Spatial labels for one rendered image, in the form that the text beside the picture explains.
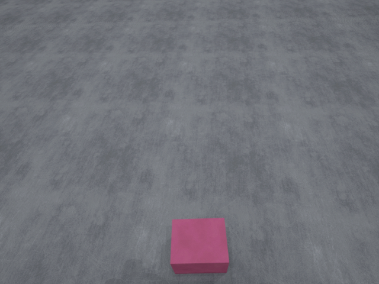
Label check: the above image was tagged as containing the carton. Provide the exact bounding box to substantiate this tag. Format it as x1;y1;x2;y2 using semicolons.
170;218;229;274

